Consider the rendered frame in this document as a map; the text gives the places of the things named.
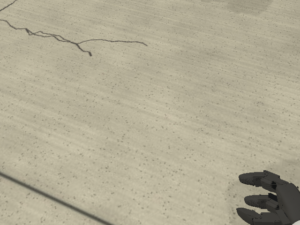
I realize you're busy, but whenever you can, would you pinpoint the right robot hand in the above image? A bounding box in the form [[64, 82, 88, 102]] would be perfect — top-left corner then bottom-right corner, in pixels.
[[236, 170, 300, 225]]

